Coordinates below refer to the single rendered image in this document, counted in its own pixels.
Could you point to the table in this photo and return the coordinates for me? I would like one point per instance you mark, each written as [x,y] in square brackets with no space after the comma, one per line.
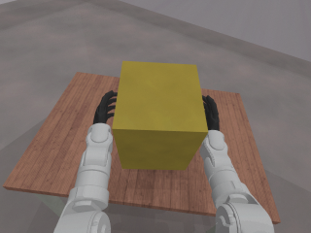
[49,166]

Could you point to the right robot upper arm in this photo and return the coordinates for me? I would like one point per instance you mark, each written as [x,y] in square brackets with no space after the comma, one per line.
[234,217]

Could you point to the right robot forearm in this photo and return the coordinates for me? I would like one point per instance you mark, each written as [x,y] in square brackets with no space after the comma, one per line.
[221,175]

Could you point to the left robot forearm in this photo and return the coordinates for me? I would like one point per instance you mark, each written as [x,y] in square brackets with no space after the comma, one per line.
[90,192]

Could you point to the left robot upper arm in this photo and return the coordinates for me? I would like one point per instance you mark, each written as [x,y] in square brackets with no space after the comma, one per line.
[84,222]

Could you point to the carton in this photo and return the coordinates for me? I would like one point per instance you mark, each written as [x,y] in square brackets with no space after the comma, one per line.
[159,121]

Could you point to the left robot hand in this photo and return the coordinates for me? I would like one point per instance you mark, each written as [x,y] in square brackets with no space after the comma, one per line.
[101,114]

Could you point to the right robot hand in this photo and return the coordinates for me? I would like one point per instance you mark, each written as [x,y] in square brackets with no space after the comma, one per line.
[211,113]

